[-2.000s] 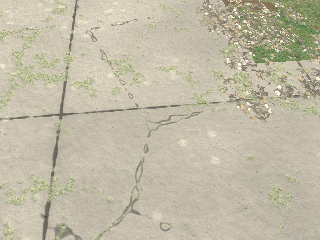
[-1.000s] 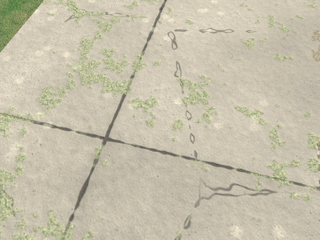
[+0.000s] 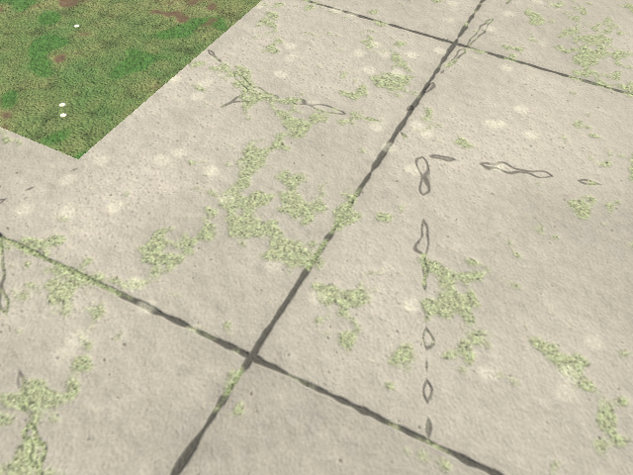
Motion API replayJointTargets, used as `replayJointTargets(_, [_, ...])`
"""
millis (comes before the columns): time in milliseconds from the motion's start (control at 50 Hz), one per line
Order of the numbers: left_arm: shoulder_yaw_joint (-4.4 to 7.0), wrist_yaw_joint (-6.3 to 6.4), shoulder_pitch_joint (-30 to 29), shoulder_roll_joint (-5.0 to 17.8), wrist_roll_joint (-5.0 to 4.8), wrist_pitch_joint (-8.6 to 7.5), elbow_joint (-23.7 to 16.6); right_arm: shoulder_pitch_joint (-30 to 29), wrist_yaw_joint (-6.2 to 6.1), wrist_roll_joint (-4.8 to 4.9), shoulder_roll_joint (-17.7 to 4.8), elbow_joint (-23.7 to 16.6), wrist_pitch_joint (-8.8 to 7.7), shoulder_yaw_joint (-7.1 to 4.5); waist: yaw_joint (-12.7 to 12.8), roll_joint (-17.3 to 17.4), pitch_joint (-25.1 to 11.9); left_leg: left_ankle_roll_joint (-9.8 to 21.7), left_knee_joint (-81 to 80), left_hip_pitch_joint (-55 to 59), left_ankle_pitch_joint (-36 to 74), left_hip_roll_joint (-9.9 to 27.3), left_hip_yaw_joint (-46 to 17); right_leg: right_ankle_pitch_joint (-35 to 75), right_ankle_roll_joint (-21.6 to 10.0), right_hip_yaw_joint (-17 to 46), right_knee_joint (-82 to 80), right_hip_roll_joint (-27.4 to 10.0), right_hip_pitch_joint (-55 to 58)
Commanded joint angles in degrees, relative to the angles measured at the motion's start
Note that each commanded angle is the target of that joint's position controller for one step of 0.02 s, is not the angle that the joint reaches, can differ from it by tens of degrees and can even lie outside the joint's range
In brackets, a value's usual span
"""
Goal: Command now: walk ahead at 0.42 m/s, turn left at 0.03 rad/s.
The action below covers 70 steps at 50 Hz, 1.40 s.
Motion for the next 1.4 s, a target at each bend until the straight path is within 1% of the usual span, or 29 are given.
replayJointTargets(20, [-0.30, -0.78, -9.3, 2.0, -0.48, -0.98, -6.6, -1.5, 0.04, 0.72, -11.1, -3.2, -1.12, -2.68, -0.5, 10.1, 5.3, 10.3, -6.5, -6.4, 7.8, 12.3, -7.7, 3.6, -0.1, -1.3, -6.9, 1.6, 2.9])
replayJointTargets(80, [0.50, -0.74, -6.8, 4.5, -0.64, -0.96, -6.6, -2.3, 0.10, 1.05, -12.2, -2.6, -1.00, -3.02, 2.2, 9.9, 5.2, 9.0, -3.7, -4.6, 11.8, 14.5, -8.2, 2.2, -2.6, -1.3, -10.7, 2.2, 7.9])
replayJointTargets(120, [2.30, 0.20, 4.3, 7.6, -0.25, -0.72, -3.6, -2.3, -0.03, 0.55, -10.9, -2.3, -0.75, -2.44, 8.0, 7.6, -1.6, 6.3, 11.3, -6.4, 28.8, 10.5, -3.5, 1.1, -5.3, -3.0, -12.4, 4.5, 23.3])
replayJointTargets(140, [3.29, 0.85, 14.3, 11.0, 0.21, -0.62, -2.1, -2.0, -0.18, -0.61, -7.9, -3.4, -0.74, -1.22, 12.1, 1.7, -9.9, 3.9, 28.9, -15.6, 21.8, 7.3, -0.3, -0.4, -8.6, 6.5, -12.0, -4.0, 38.8])
replayJointTargets(160, [4.23, 0.46, 18.7, 17.1, 1.42, -0.56, -1.1, 4.3, -0.24, 0.29, -1.5, -5.2, -1.81, 0.61, 9.2, -17.7, -18.4, -0.2, 50.8, -34.8, -9.8, -2.7, 0.8, -16.8, -17.7, 36.7, -22.1, -18.0, 54.2])
replayJointTargets(180, [2.80, 0.25, 17.4, 11.5, 0.72, -0.84, -1.3, 1.5, -0.10, 1.39, -7.3, -4.2, -2.73, -0.64, 10.4, -12.6, -16.2, 0.2, 58.6, -41.3, -13.9, -1.0, -5.9, -26.0, -17.3, 45.2, -29.1, -18.4, 51.4])
replayJointTargets(200, [1.85, 0.40, 13.5, 9.1, 0.53, -0.90, -1.6, -3.9, 0.25, 2.39, -10.3, -5.4, -3.03, -1.52, 9.6, -8.3, -8.0, 1.3, 60.3, -45.2, -9.6, 2.2, -4.6, -24.3, -14.9, 37.1, -28.7, -17.3, 45.1])
replayJointTargets(220, [1.40, 0.43, 10.0, 7.9, 0.78, -0.78, -2.1, -6.9, 0.14, 1.79, -9.7, -5.9, -3.11, -1.21, 8.1, -2.9, -4.3, 1.9, 58.3, -43.5, -4.7, 4.8, -3.0, -17.6, -13.8, 30.2, -28.7, -15.0, 38.0])
replayJointTargets(260, [0.69, 0.26, 5.8, 5.7, 1.73, -0.94, -2.4, -7.1, 0.15, 0.39, -8.2, -5.5, -2.51, -1.39, 4.7, -2.6, -1.0, 1.9, 52.8, -38.3, 1.2, 7.8, -3.0, -8.1, -12.9, 21.3, -31.2, -10.6, 28.2])
replayJointTargets(340, [0.95, 0.46, 5.7, 5.9, 1.05, -2.14, -1.0, -7.7, 0.00, -0.14, -6.0, -4.9, -0.86, -1.10, 2.9, -1.7, 1.1, 0.1, 46.4, -37.6, 6.7, 8.3, -1.9, -0.1, -14.4, 14.0, -35.7, -9.0, 23.3])
replayJointTargets(480, [1.48, 1.64, 11.0, 8.2, 0.18, -1.03, 2.2, -21.4, 1.07, -0.11, -3.9, -8.1, -2.19, -0.04, 7.6, -0.2, 4.3, -1.2, 23.5, -37.8, 23.4, 6.3, 0.8, 6.3, -12.2, 5.8, -36.4, -7.2, 26.7])
replayJointTargets(580, [1.86, 1.93, 14.8, 9.2, -0.34, 0.42, 4.8, -27.8, 2.79, 0.52, -4.6, -11.0, -2.88, 0.03, 9.2, -0.8, 5.6, 0.7, 16.0, -38.0, 19.4, 4.5, 1.1, 8.5, -11.5, 6.4, -32.5, -10.5, 34.7])
replayJointTargets(640, [2.27, 2.33, 13.7, 10.5, -0.45, 1.26, 5.3, -24.1, 3.14, 0.38, -6.8, -10.6, -3.18, -0.79, 6.1, -2.7, 2.6, 3.2, 13.4, -30.5, 12.8, 1.9, 3.0, 22.5, -9.7, 6.1, -26.1, -11.1, 38.4])
replayJointTargets(680, [1.35, 2.67, 12.7, 8.6, 0.13, 1.72, 4.9, -8.4, 2.19, -0.02, -11.5, -6.3, -3.11, -3.17, -1.7, -1.6, -8.5, 6.9, 13.1, -6.4, 14.6, 1.6, 3.5, 31.7, -6.6, 1.6, -6.3, -6.1, 31.5])
replayJointTargets(700, [-0.43, 2.56, 17.0, 3.6, 1.02, 0.97, 2.8, -0.2, 1.65, -1.46, -17.3, -5.4, -2.92, -4.42, -2.0, 8.5, -18.6, 14.1, 14.7, 17.2, 12.1, 16.8, -17.9, 11.7, -2.9, -1.0, 16.1, 0.3, 11.0])
replayJointTargets(720, [-1.41, 2.30, 19.9, 0.8, 0.50, -0.17, 3.6, 1.1, 1.87, -1.26, -16.3, -4.8, -2.78, -3.98, -0.9, 17.9, -23.7, 18.7, 5.9, 24.4, 8.1, 24.0, -38.3, -25.8, -1.2, 5.9, 28.0, 7.7, -2.5])
replayJointTargets(740, [0.20, 2.09, 14.7, 7.0, -1.17, -0.67, 3.4, -1.5, 1.65, -0.96, -11.7, -5.3, -2.73, -2.64, -2.4, 12.0, -16.5, 15.9, 4.7, 18.7, 11.4, 22.5, -32.0, -24.7, -1.3, 9.7, 32.8, 4.8, -7.3])
replayJointTargets(800, [1.03, 2.71, 10.1, 7.0, -0.23, 0.66, 2.7, -12.5, 1.94, -1.23, -6.7, -6.0, -2.99, -1.07, 3.5, 5.8, -4.4, 11.8, 3.1, -2.8, 37.2, 16.4, -9.5, -15.2, 0.1, 6.7, 25.4, -1.3, -1.3])
replayJointTargets(880, [1.11, 3.45, 12.9, 4.0, -0.14, 3.97, 2.9, -17.1, 1.30, -2.18, -7.7, -4.5, -4.02, -1.48, 7.1, 8.2, -2.3, 12.4, -1.8, -12.4, 45.4, 14.6, 1.0, -7.6, 2.7, 5.3, 21.1, -0.9, 4.3])
replayJointTargets(960, [0.86, 2.85, 7.6, 2.7, 0.41, 4.23, 0.0, -17.6, -0.78, -1.65, -8.7, -3.2, -2.37, -1.73, 5.6, 7.7, -2.0, 11.3, -2.3, -9.9, 41.3, 13.3, 7.7, 3.1, 3.0, 3.1, 8.7, -1.6, 3.7])
replayJointTargets(1100, [1.64, 0.23, 0.2, 3.5, 0.52, 4.87, -6.0, -16.0, -1.56, -0.01, -11.6, -1.4, 1.29, -2.89, 2.6, 7.0, -1.0, 10.6, 4.1, -1.6, 36.9, 17.4, 8.4, -2.0, 0.3, -0.5, -3.0, -0.6, 3.1])
replayJointTargets(1160, [2.55, -0.07, 3.7, 4.3, 0.39, 4.88, -6.6, -17.5, -1.92, 1.25, -11.4, -1.6, 2.21, -3.15, 5.4, 6.5, -2.3, 7.2, 14.6, -1.5, 40.4, 16.1, 10.1, -0.9, -3.0, -3.4, -12.2, 2.6, 9.9])
replayJointTargets(1180, [3.81, 0.66, 8.1, 7.4, 0.75, 4.60, -5.8, -14.9, -1.86, 0.90, -10.4, -1.0, 2.14, -2.96, 7.0, 2.4, -5.3, 3.9, 24.1, -4.6, 37.7, 11.9, 12.2, 12.6, -5.4, -1.3, -17.6, 3.5, 19.0])
replayJointTargets(1200, [5.70, 2.20, 11.9, 14.8, 1.34, 4.63, -6.3, -14.6, -1.54, -1.50, -8.0, -3.0, 1.53, -2.08, 7.1, -10.5, -9.7, -1.0, 41.4, -19.3, 15.0, 5.7, 14.2, 42.9, -11.4, 15.5, -15.8, -8.4, 32.9])
replayJointTargets(1220, [5.38, 2.19, 11.5, 16.5, 2.49, 4.35, -7.7, -14.2, -0.89, -2.71, -6.2, -4.8, 1.22, -1.06, 5.7, -15.9, -16.7, -3.7, 55.6, -33.7, -23.6, -3.6, 6.2, 47.0, -23.9, 34.3, -17.8, -19.1, 41.8])
replayJointTargets(1240, [4.25, 1.63, 10.1, 12.1, 1.92, 4.02, -8.3, -16.9, -0.24, -1.26, -9.0, -3.7, 1.40, -1.87, 8.0, -6.2, -18.3, -3.1, 59.9, -35.1, -22.0, -0.9, -2.3, 38.5, -22.4, 30.4, -19.5, -17.2, 39.8])
replayJointTargets(1260, [3.74, 1.62, 6.6, 10.6, 1.24, 3.71, -8.6, -18.6, -0.17, 0.07, -9.2, -4.3, 1.70, -2.01, 6.6, -3.4, -13.0, -2.3, 59.0, -37.1, -17.4, 0.5, -2.2, 30.9, -19.2, 24.7, -20.1, -14.4, 35.1])
replayJointTargets(1280, [3.47, 1.85, 3.8, 9.2, 0.28, 3.94, -8.7, -18.9, -0.71, -0.31, -8.6, -3.7, 2.09, -2.07, 5.3, 0.6, -9.2, -2.4, 55.3, -37.5, -13.3, 1.8, -1.9, 22.8, -16.0, 21.4, -21.3, -11.3, 30.6])
replayJointTargets(1400, [3.58, 3.77, 1.0, 9.5, 0.91, 5.15, -9.9, -17.7, -1.92, -0.68, -6.8, -3.4, 2.97, -1.79, 3.4, -4.7, -7.7, -5.2, 39.4, -29.2, -4.5, -0.2, -1.5, 13.5, -13.8, 18.3, -23.4, -5.8, 21.3])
